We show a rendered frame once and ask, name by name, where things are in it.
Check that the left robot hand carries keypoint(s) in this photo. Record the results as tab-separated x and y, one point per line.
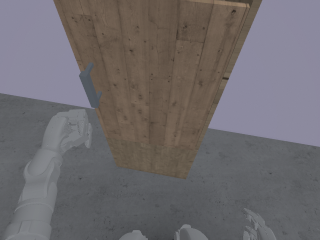
60	136

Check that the robot left forearm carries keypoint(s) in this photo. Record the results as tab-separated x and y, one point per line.
33	213

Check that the cupboard door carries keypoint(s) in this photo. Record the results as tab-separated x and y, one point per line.
158	63

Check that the handle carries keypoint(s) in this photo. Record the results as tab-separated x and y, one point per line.
89	87

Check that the right robot hand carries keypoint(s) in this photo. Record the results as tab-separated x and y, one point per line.
263	232

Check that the robot left shin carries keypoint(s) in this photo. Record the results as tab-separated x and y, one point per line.
136	231

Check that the robot right shin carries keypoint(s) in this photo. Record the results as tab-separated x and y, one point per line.
185	226

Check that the robot shin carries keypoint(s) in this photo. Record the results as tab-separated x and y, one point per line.
136	231
185	226

